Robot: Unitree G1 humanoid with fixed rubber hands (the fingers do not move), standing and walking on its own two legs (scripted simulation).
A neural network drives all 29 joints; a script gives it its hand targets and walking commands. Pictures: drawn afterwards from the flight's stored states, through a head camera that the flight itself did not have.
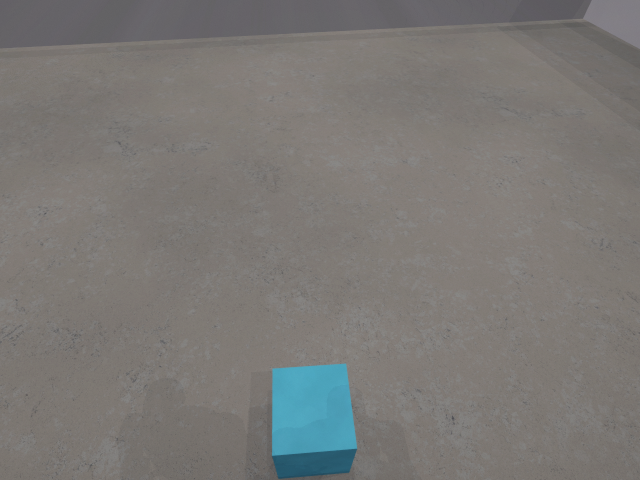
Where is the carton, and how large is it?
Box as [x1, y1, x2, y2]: [272, 364, 356, 478]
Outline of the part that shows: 345,364 273,369 272,456 278,478 339,473 349,471 356,450 356,443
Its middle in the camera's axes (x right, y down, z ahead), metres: -0.03 +0.51 +1.06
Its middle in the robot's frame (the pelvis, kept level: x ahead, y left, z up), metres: +0.40 +0.02 -0.65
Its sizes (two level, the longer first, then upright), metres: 0.210 0.200 0.250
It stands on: the floor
